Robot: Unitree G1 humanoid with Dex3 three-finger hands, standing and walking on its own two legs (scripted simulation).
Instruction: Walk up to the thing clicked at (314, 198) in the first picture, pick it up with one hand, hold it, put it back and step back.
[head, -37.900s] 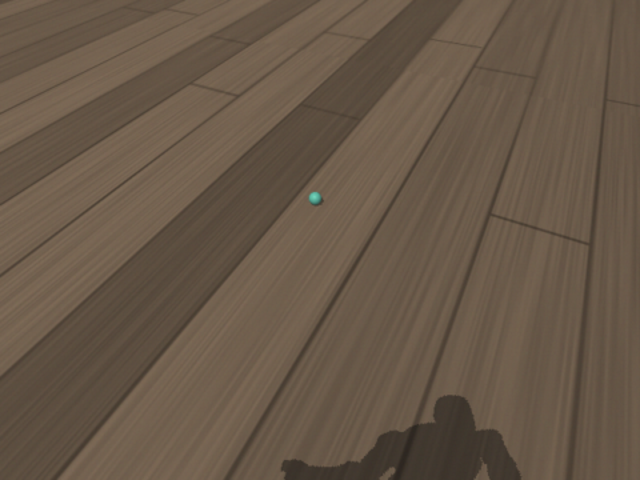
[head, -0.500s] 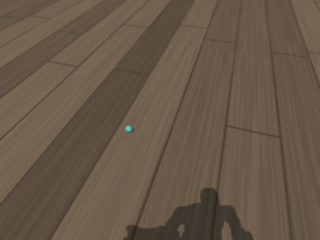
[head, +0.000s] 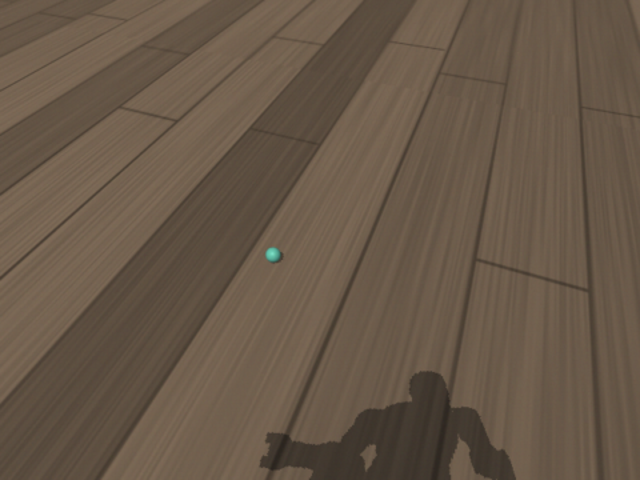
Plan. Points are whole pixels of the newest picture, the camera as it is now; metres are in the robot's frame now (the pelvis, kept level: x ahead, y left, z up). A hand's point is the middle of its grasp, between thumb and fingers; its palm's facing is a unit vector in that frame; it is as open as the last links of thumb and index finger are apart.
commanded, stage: step back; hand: left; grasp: from above
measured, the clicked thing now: (273, 254) +1.03 +0.22 -0.73
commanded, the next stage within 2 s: stand in 0.06 s
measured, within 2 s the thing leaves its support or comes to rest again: neither
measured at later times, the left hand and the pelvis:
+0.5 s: hand out of the picture +0.09 +0.25 -0.13, palm faces -0.01 -0.94 -0.33, open 7.4 cm; pelvis +0.00 +0.00 +0.02, yaw -1 degrees
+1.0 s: hand out of the picture +0.06 +0.24 -0.14, palm faces -0.04 -0.94 -0.34, open 7.4 cm; pelvis -0.01 -0.01 +0.02, yaw -1 degrees
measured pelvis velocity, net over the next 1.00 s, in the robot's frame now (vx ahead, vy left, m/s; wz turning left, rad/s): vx -0.01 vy -0.01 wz -0.02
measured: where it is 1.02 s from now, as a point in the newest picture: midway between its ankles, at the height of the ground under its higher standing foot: outside the picture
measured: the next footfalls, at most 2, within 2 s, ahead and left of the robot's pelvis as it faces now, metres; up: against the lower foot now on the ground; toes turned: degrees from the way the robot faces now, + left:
none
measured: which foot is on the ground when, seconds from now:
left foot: down 0.00-1.00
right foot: down 0.00-1.00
